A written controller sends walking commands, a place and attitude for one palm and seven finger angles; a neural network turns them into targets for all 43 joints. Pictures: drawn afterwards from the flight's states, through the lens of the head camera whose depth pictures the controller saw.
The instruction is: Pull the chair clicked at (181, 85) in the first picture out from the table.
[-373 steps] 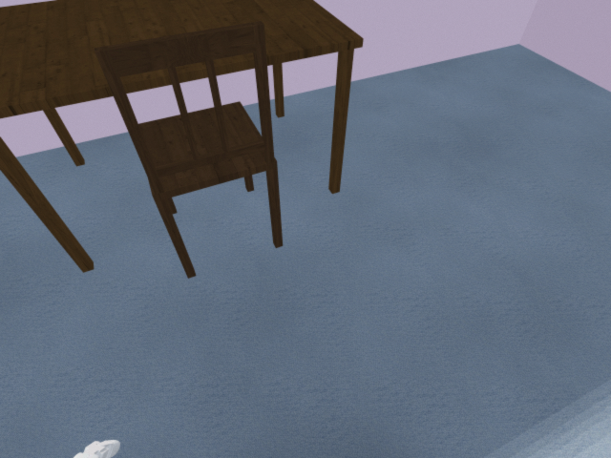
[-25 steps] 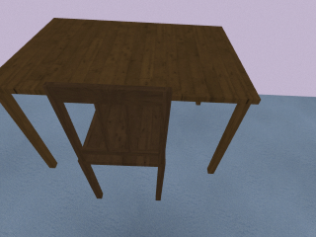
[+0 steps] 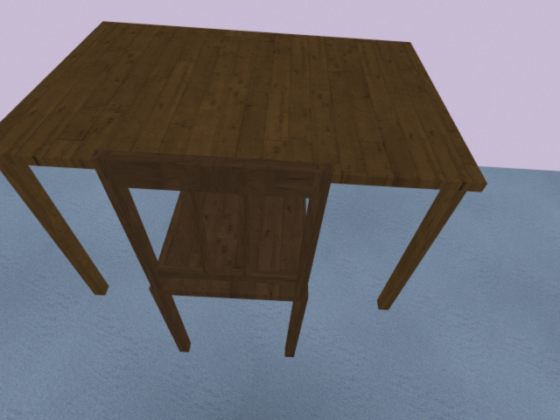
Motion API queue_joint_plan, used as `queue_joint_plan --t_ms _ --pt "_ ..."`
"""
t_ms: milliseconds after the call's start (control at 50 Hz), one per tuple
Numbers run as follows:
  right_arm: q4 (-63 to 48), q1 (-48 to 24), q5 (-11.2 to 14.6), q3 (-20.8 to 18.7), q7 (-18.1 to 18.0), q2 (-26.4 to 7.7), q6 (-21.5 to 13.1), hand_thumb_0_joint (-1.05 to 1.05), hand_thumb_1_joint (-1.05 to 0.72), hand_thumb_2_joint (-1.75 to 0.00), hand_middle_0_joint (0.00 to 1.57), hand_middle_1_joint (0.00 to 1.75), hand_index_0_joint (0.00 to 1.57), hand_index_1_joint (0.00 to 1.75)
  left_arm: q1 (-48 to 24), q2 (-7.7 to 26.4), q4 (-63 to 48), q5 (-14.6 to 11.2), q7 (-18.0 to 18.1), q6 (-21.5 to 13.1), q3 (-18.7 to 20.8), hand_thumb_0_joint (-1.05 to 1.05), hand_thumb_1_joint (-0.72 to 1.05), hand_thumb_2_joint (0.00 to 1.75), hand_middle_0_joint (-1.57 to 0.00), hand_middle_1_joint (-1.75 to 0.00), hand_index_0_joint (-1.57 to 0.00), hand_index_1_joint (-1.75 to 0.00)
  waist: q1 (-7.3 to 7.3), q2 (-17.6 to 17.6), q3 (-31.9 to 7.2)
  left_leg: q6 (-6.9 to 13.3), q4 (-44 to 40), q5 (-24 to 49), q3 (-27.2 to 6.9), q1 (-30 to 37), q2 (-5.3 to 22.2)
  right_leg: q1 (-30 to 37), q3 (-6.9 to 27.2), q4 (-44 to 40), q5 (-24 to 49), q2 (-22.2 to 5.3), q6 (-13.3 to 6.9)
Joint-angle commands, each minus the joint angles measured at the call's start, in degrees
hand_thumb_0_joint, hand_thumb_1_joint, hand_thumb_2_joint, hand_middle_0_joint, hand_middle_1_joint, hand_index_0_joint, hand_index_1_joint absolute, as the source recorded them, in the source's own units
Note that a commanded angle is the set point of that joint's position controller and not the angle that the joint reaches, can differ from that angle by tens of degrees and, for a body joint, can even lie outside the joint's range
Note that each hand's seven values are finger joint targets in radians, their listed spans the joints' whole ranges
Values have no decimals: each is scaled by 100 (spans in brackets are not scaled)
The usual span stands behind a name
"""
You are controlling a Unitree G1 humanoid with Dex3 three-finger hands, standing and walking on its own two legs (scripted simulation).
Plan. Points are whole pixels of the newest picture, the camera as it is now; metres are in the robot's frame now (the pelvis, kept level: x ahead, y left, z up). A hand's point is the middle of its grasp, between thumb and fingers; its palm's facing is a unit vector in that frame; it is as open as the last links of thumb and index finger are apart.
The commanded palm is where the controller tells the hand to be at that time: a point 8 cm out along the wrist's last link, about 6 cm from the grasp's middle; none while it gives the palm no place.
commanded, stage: come to a stop and stand still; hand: left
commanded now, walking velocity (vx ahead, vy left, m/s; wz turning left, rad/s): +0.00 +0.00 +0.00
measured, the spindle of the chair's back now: (200, 235) +0.47 +0.19 -0.09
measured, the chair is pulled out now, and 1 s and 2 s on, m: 0.00 0.00 0.00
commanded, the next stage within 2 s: look again from close up in 0.58 s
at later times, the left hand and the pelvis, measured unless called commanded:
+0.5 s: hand out of the picture +0.01 +0.19 -0.18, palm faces +0.01 -0.99 -0.17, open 7.4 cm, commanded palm none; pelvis +0.01 +0.03 +0.00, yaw +0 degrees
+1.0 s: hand out of the picture -0.02 +0.18 -0.18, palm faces +0.01 -0.99 -0.14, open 7.4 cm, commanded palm none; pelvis +0.01 +0.03 +0.00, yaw +0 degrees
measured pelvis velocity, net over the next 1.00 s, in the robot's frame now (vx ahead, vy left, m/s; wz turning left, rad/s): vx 0.01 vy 0.03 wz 0.00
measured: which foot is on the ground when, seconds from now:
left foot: down 0.00-1.00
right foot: down 0.00-1.00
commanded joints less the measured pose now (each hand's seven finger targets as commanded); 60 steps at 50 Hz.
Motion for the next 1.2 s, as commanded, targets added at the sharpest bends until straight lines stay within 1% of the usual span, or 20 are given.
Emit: queue_joint_plan --t_ms 0,100,200,220,260,300,360,440,480,540,700,780,840,900,920,980,1040,1060,1140,1180 --pt "-147 299 1 -108 -39 -598 -98 0 -90 -90 20 30 20 30 361 455 -129 -7 62 -80 113 0 90 90 -20 -30 -20 -30 -29 141 225 -54 -613 1181 -848 117 891 -214 461 -349 805 -504 -166" --pt "-147 235 -3 -111 -53 -629 -119 0 -90 -90 20 30 20 30 362 474 -84 -8 65 -69 118 0 90 90 -20 -30 -20 -30 -8 165 129 -47 -615 1530 -840 281 899 -133 430 -323 911 -531 -142" --pt "-160 223 -5 -112 -68 -654 -122 0 -90 -90 20 30 20 30 300 486 -98 -6 71 -47 133 0 90 90 -20 -30 -20 -30 -19 152 175 -61 -636 1779 -859 321 899 -82 416 -312 946 -530 -130" --pt "-153 204 1 -99 -69 -646 -119 0 -90 -90 20 30 20 30 289 491 -101 -10 65 -41 123 0 90 90 -20 -30 -20 -30 3 147 278 -44 -679 1759 -885 259 902 -87 408 -348 904 -523 -129" --pt "-168 215 -6 -104 -68 -678 -124 0 -90 -90 20 30 20 30 300 498 -95 -9 69 -37 127 0 90 90 -20 -30 -20 -30 -3 120 188 -56 -666 1824 -894 343 893 -59 405 -322 941 -543 -122" --pt "-156 229 -8 -108 -75 -692 -130 0 -90 -90 20 30 20 30 278 502 -99 -14 69 -31 132 0 90 90 -20 -30 -20 -30 -6 233 119 -61 -663 2042 -883 473 910 -56 379 -305 953 -542 -107" --pt "-143 265 -4 -110 -82 -685 -130 0 -90 -90 20 30 20 30 256 518 -104 -11 70 -19 139 0 90 90 -20 -30 -20 -30 -3 189 146 -67 -688 2145 -907 470 914 -29 365 -314 915 -541 -104" --pt "-129 285 -6 -100 -80 -685 -114 0 -90 -90 20 30 20 30 234 502 -84 -14 66 9 135 0 90 90 -20 -30 -20 -30 4 167 341 -79 -832 1832 -955 378 919 -91 357 -356 694 -535 -100" --pt "-123 342 -2 -104 -80 -685 -119 0 -90 -90 20 30 20 30 242 509 -86 -10 65 7 141 0 90 90 -20 -30 -20 -30 -4 137 212 -80 -822 1912 -961 475 928 -57 354 -346 725 -533 -94" --pt "-97 389 3 -96 -85 -662 -117 0 -90 -90 20 30 20 30 237 503 -76 -14 63 19 139 0 90 90 -20 -30 -20 -30 -1 145 311 -85 -883 1859 -1005 430 939 -86 327 -363 609 -527 -88" --pt "-51 498 5 -106 -80 -589 -119 0 -90 -90 20 30 20 30 345 431 -17 -8 68 13 138 0 90 90 -20 -30 -20 -30 4 85 293 -92 -955 1601 -1009 454 920 -105 320 -400 609 -555 -86" --pt "-37 526 10 -110 -71 -548 -104 0 -90 -90 20 30 20 30 366 396 1 -1 65 20 126 0 90 90 -20 -30 -20 -30 -18 124 460 -99 -1092 1093 -1060 291 903 -169 330 -425 496 -541 -87" --pt "-31 546 14 -116 -78 -518 -107 0 -90 -90 20 30 20 30 399 357 10 5 66 20 126 0 90 90 -20 -30 -20 -30 -18 184 427 -106 -1125 1140 -1073 348 923 -211 328 -409 497 -520 -82" --pt "-9 602 21 -116 -84 -491 -130 0 -90 -90 20 30 20 30 479 344 22 5 73 -1 125 0 90 90 -20 -30 -20 -30 -10 203 231 -105 -1016 1508 -1025 515 915 -160 340 -416 625 -539 -78" --pt "-18 580 31 -110 -83 -470 -119 0 -90 -90 20 30 20 30 463 358 33 2 71 -2 121 0 90 90 -20 -30 -20 -30 -7 72 327 -78 -997 1472 -1001 433 909 -135 344 -476 632 -532 -80" --pt "-20 618 22 -113 -87 -482 -123 0 -90 -90 20 30 20 30 521 307 49 3 81 -4 120 0 90 90 -20 -30 -20 -30 -22 95 295 -108 -988 1551 -1012 497 902 -162 347 -434 661 -545 -84" --pt "-7 592 25 -108 -77 -448 -112 0 -90 -90 20 30 20 30 530 305 49 9 82 -4 116 0 90 90 -20 -30 -20 -30 -13 64 447 -92 -1009 1327 -982 325 874 -146 356 -500 657 -562 -89" --pt "-18 598 27 -105 -74 -455 -115 0 -90 -90 20 30 20 30 570 301 47 6 80 -12 114 0 90 90 -20 -30 -20 -30 -13 80 374 -89 -994 1305 -985 362 861 -123 368 -504 675 -571 -92" --pt "-21 579 27 -103 -71 -438 -102 0 -90 -90 20 30 20 30 581 292 51 9 74 -3 108 0 90 90 -20 -30 -20 -30 -7 207 502 -93 -1101 1007 -1011 287 867 -203 353 -520 565 -556 -90" --pt "-26 618 28 -111 -69 -442 -101 0 -90 -90 20 30 20 30 587 283 48 12 75 -11 114 0 90 90 -20 -30 -20 -30 -21 111 424 -95 -1076 1015 -999 337 869 -181 366 -519 599 -550 -88"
